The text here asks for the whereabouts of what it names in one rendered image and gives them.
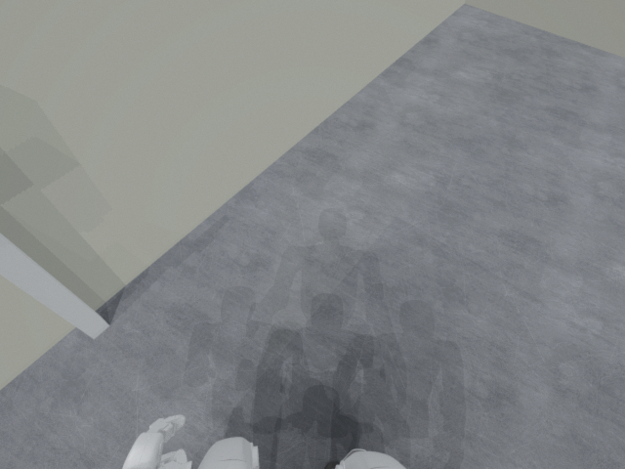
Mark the left robot thigh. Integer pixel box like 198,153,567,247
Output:
198,437,259,469

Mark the left robot hand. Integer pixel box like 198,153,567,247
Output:
122,415,192,469

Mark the panel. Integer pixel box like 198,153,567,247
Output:
0,234,109,339

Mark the robot right shin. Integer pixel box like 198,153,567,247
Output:
343,449,366,461

